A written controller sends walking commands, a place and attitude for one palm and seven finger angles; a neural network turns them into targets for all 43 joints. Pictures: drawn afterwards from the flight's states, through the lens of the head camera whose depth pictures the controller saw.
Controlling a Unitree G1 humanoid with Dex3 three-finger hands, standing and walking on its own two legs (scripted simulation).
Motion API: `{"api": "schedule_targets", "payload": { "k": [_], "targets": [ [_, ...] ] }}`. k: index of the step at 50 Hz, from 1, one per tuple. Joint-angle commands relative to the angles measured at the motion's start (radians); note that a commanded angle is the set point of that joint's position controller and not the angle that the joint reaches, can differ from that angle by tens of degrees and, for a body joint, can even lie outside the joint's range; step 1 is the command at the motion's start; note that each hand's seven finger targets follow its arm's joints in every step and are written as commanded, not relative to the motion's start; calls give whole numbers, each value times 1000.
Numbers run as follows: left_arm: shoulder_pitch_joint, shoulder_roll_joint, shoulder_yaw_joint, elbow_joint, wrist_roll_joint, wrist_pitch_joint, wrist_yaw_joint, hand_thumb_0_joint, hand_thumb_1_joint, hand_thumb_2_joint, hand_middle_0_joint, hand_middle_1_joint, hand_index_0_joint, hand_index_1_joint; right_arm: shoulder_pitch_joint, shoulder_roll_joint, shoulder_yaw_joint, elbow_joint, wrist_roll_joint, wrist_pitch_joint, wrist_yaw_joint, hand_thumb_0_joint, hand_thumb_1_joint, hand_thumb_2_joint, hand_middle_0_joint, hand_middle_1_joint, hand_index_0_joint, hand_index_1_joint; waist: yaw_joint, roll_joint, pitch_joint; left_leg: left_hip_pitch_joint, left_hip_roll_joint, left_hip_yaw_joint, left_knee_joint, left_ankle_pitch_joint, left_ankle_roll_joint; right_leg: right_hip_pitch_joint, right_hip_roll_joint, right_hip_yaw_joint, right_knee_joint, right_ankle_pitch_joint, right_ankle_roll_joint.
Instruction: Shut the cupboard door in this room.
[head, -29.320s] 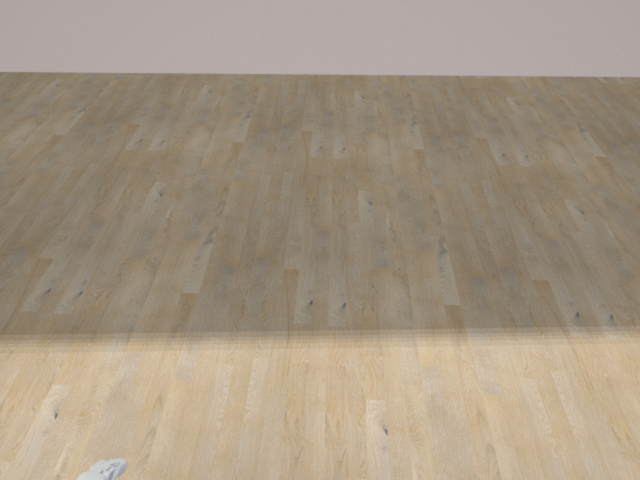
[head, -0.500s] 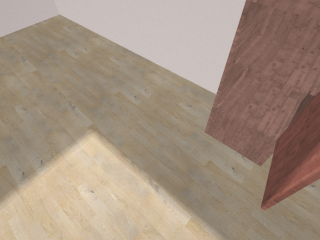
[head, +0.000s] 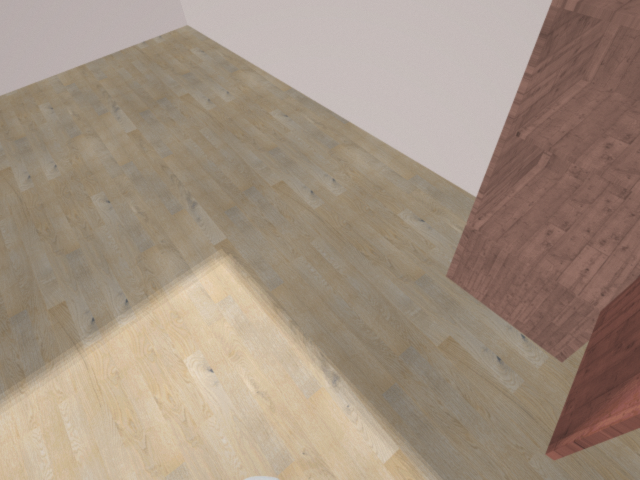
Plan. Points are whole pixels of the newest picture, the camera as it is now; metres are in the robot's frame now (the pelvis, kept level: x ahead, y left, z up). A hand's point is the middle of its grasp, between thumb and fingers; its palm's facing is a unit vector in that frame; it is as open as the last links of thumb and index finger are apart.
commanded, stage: turn or walk to find it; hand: left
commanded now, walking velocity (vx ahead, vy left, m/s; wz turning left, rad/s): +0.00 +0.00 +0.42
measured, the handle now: out of the picture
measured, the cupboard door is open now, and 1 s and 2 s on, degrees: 100 100 100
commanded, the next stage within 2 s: none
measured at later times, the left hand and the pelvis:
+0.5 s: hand out of the picture +0.02 +0.22 -0.17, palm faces +0.18 -0.95 -0.25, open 7.4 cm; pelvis -0.01 +0.00 +0.00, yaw +10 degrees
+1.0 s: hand out of the picture -0.06 +0.17 -0.18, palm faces +0.41 -0.89 -0.22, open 7.4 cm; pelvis -0.01 -0.02 -0.01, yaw +24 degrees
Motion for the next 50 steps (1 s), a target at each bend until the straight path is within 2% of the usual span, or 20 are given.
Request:
{"api": "schedule_targets", "payload": {
  "k": [1, 6, 9, 10, 12, 13, 16, 23, 27, 28, 29, 30, 31, 32, 34, 35, 44, 48, 49, 50],
  "targets": [
    [84, 178, 33, -8, 3, -19, 18, 0, 900, 900, -200, -300, -200, -300, 21, -42, 7, -34, 11, -26, 1, 0, -900, -900, 200, 300, 200, 300, 25, -200, -90, -29, 12, 27, -38, 10, -9, 166, -229, 167, -152, 729, -107],
    [103, 200, 51, 9, 2, -10, 25, 0, 900, 900, -200, -300, -200, -300, -3, -40, 12, -39, 13, -31, 1, 0, -900, -900, 200, 300, 200, 300, 35, -181, -102, -1, 11, 52, -192, 65, -8, 205, -257, 149, -122, 699, -110],
    [72, 193, 54, 7, -8, -2, 24, 0, 900, 900, -200, -300, -200, -300, 39, -58, 9, -25, 9, -39, 3, 0, -900, -900, 200, 300, 200, 300, 4, -129, -111, 171, 35, 47, -415, 292, 5, 96, -233, 94, -55, 508, -34],
    [80, 170, 54, -7, -13, 5, 21, 0, 900, 900, -200, -300, -200, -300, 49, -101, 1, -31, 3, -45, 4, 0, -900, -900, 200, 300, 200, 300, -2, -10, -124, 256, 121, -53, -445, 457, 43, -8, -175, 39, 3, 339, 15],
    [29, 113, 35, -39, -11, 18, 21, 0, 900, 900, -200, -300, -200, -300, 83, -169, -19, -31, -3, -40, -2, 0, -900, -900, 200, 300, 200, 300, -36, 305, -104, 264, 327, -317, -536, 691, 205, -165, -39, -36, 253, -231, 92],
    [-18, 132, 40, -48, -8, 29, 21, 0, 900, 900, -200, -300, -200, -300, 83, -166, -20, -29, -4, -36, -11, 0, -900, -900, 200, 300, 200, 300, -43, 260, -68, 200, 327, -329, -562, 626, 236, -179, -43, 28, 368, -284, 85],
    [-7, 114, 45, -39, -4, 31, 7, 0, 900, 900, -200, -300, -200, -300, 41, -155, -19, -49, -6, -40, -17, 0, -900, -900, 200, 300, 200, 300, -11, 132, -72, 229, 260, -244, -520, 606, 214, -244, -41, 58, 448, -192, 93],
    [-49, 103, 44, -83, -11, 29, 5, 0, 900, 900, -200, -300, -200, -300, 83, -179, -40, -68, -11, -35, -9, 0, -900, -900, 200, 300, 200, 300, -33, 133, -117, 238, 213, -247, -471, 696, 198, -181, -5, 43, 264, -164, 109],
    [48, 120, 48, -71, -14, 17, 8, 0, 900, 900, -200, -300, -200, -300, 35, -180, -50, -99, -6, -28, -2, 0, -900, -900, 200, 300, 200, 300, 18, 128, -148, 127, 160, -245, -392, 622, 147, 27, 14, 14, -38, 33, 109],
    [77, 148, 52, -66, -11, 9, 11, 0, 900, 900, -200, -300, -200, -300, 32, -159, -48, -106, 0, -28, 3, 0, -900, -900, 200, 300, 200, 300, 32, 64, -155, 51, 118, -220, -343, 506, 104, 130, -18, 31, -155, 126, 105],
    [90, 220, 66, -72, 2, -1, 18, 0, 900, 900, -200, -300, -200, -300, 47, -108, -42, -120, 8, -29, 10, 0, -900, -900, 200, 300, 200, 300, 36, -123, -166, -109, 29, -127, -206, 288, 44, 250, -195, 197, -226, 154, 55],
    [81, 293, 79, -87, 9, 0, 20, 0, 900, 900, -200, -300, -200, -300, 25, -68, -33, -155, 4, -28, 14, 0, -900, -900, 200, 300, 200, 300, 46, -327, -113, -227, -67, -14, -13, -71, -2, 221, -404, 370, -245, 270, -56],
    [84, 273, 85, -99, 0, -3, 22, 0, 900, 900, -200, -300, -200, -300, -3, -113, -43, -151, -7, -10, 9, 0, -900, -900, 200, 300, 200, 300, 63, -323, -100, -207, -23, -69, 168, -120, 4, 99, -434, 394, -258, 284, -110],
    [35, 250, 78, -109, 0, 1, 22, 0, 900, 900, -200, -300, -200, -300, -14, -113, -48, -139, -5, -1, 12, 0, -900, -900, 200, 300, 200, 300, 35, -251, -41, -209, -11, -75, 294, -73, 5, 30, -392, 351, -256, 263, -121],
    [-54, 198, 64, -138, -1, 2, 23, 0, 900, 900, -200, -300, -200, -300, 50, -95, -44, -105, -7, 5, 23, 0, -900, -900, 200, 300, 200, 300, -23, -165, -39, -209, 16, -49, 373, 39, -13, 34, -303, 175, -203, 346, -79],
    [-52, 191, 60, -145, 2, -3, 22, 0, 900, 900, -200, -300, -200, -300, 57, -87, -38, -99, -7, 5, 26, 0, -900, -900, 200, 300, 200, 300, -21, -185, -43, -200, 19, -28, 371, 66, -24, 45, -281, 124, -189, 404, -67],
    [87, 249, 76, -100, 11, 0, 20, 0, 900, 900, -200, -300, -200, -300, -65, -74, -6, -139, 6, -9, 28, 0, -900, -900, 200, 300, 200, 300, 55, -221, -93, -100, 20, 67, -13, 0, -30, 193, -311, 69, -114, 643, -102],
    [59, 265, 81, -95, 1, 7, 16, 0, 900, 900, -200, -300, -200, -300, 10, -90, -5, -128, 4, -23, 24, 0, -900, -900, 200, 300, 200, 300, 8, -186, -131, 92, 7, 117, -318, 196, -10, 138, -285, 0, -10, 571, -33],
    [48, 248, 78, -97, -6, 11, 13, 0, 900, 900, -200, -300, -200, -300, 47, -122, -14, -121, 2, -31, 25, 0, -900, -900, 200, 300, 200, 300, -20, -113, -154, 222, 43, 76, -432, 352, 8, 54, -258, -36, 87, 477, 12],
    [67, 195, 75, -122, -11, 17, 9, 0, 900, 900, -200, -300, -200, -300, 97, -223, -37, -126, -8, -41, 21, 0, -900, -900, 200, 300, 200, 300, -42, 136, -202, 388, 256, -191, -453, 642, 103, -157, -147, -98, 272, 140, 82]
  ]
}}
